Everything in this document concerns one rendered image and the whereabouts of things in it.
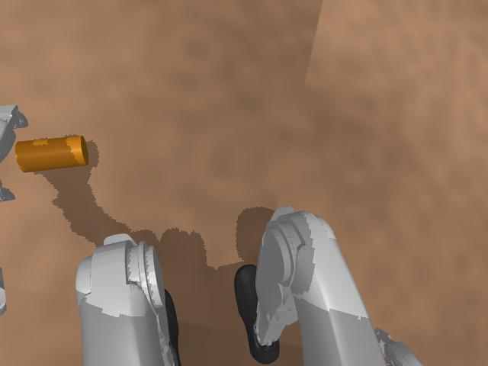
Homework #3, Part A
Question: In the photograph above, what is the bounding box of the right robot hand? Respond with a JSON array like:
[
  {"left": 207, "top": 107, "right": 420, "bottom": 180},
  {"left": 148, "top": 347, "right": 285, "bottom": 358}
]
[{"left": 374, "top": 328, "right": 424, "bottom": 366}]

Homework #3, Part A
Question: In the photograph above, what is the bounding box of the right robot foot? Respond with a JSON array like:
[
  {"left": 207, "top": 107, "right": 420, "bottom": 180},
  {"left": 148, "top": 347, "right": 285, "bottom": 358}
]
[{"left": 234, "top": 265, "right": 280, "bottom": 364}]

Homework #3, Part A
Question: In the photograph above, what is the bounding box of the left robot foot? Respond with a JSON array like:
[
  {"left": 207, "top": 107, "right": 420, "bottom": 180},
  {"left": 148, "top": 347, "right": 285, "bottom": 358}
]
[{"left": 164, "top": 288, "right": 181, "bottom": 366}]

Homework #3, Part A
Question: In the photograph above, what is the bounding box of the left robot hand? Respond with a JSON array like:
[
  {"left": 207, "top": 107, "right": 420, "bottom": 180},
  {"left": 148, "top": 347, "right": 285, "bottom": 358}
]
[{"left": 0, "top": 104, "right": 28, "bottom": 202}]

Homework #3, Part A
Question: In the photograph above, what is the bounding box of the can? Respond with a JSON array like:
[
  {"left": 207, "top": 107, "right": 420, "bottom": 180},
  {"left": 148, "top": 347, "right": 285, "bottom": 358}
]
[{"left": 15, "top": 136, "right": 88, "bottom": 172}]

